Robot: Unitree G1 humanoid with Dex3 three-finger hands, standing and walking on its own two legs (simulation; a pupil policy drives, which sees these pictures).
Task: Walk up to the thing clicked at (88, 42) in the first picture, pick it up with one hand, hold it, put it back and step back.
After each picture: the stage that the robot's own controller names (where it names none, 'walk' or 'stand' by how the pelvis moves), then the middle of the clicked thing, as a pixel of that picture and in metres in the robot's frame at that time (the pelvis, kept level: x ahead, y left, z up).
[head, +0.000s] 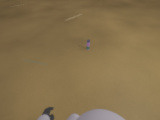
stand; (88, 45) +1.60 +0.12 -0.65
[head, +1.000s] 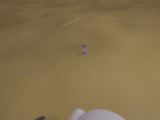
walk; (84, 50) +1.46 +0.30 -0.65
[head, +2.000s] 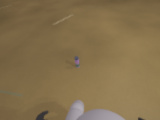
walk; (77, 62) +0.94 +0.33 -0.65
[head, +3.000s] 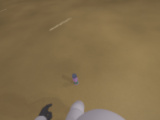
walk; (75, 79) +0.59 +0.29 -0.65
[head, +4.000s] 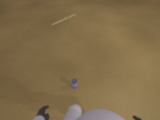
stand; (74, 84) +0.48 +0.22 -0.63
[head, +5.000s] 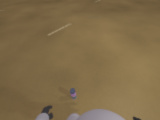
stand; (73, 94) +0.42 +0.23 -0.65
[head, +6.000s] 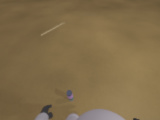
stand; (70, 95) +0.37 +0.26 -0.65
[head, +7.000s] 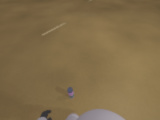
stand; (70, 93) +0.42 +0.25 -0.66
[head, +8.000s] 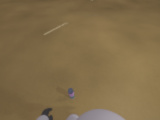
stand; (71, 93) +0.41 +0.24 -0.66
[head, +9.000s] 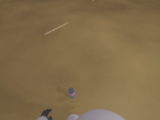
stand; (71, 93) +0.41 +0.24 -0.66
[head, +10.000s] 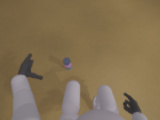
go down; (67, 64) +0.47 +0.23 -0.41
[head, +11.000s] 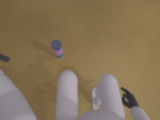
go down; (58, 50) +0.49 +0.28 -0.25
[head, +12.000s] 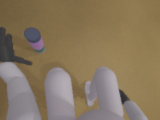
close in; (37, 43) +0.47 +0.32 -0.18
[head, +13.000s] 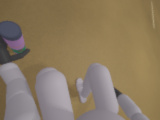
close; (15, 41) +0.46 +0.34 -0.16
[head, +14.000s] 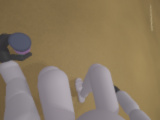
lift; (22, 47) +0.41 +0.32 -0.16
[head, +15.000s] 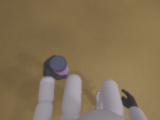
lift; (62, 69) +0.32 +0.21 -0.01
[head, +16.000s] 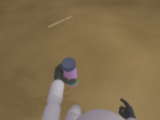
hold; (71, 74) +0.30 +0.15 +0.05
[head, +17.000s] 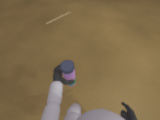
hold; (69, 75) +0.31 +0.16 +0.03
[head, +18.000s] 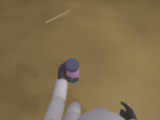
crouch; (73, 73) +0.33 +0.13 +0.02
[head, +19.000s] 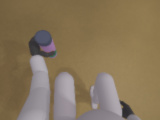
crouch; (48, 47) +0.46 +0.25 -0.05
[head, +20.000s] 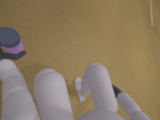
lower; (14, 47) +0.43 +0.32 -0.16
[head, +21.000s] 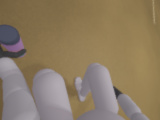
lower; (14, 45) +0.44 +0.33 -0.16
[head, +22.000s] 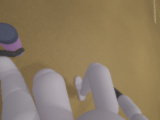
lower; (12, 44) +0.44 +0.33 -0.16
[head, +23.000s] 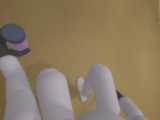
lower; (19, 44) +0.44 +0.33 -0.15
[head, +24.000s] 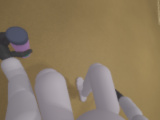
open; (21, 46) +0.44 +0.31 -0.16
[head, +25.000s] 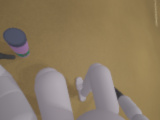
rise; (20, 46) +0.43 +0.32 -0.17
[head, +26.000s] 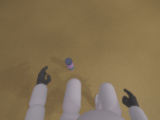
walk; (70, 64) +0.47 +0.23 -0.39
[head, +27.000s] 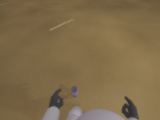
stand; (74, 92) +0.42 +0.19 -0.60
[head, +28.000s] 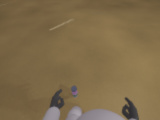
stand; (74, 91) +0.42 +0.20 -0.60
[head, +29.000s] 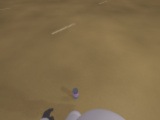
stand; (75, 94) +0.43 +0.19 -0.64
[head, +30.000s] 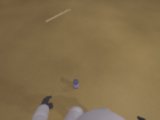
walk; (76, 84) +0.45 +0.17 -0.63
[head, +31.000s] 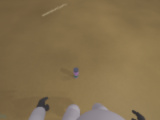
walk; (76, 73) +0.60 +0.18 -0.64
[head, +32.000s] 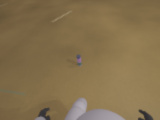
walk; (79, 60) +0.91 +0.31 -0.63
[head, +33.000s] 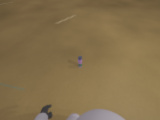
stand; (80, 61) +0.99 +0.22 -0.65
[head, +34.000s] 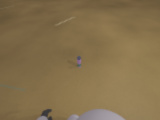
stand; (79, 62) +1.01 +0.24 -0.66
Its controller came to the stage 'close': yes
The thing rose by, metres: 0.68
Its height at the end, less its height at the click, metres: +0.00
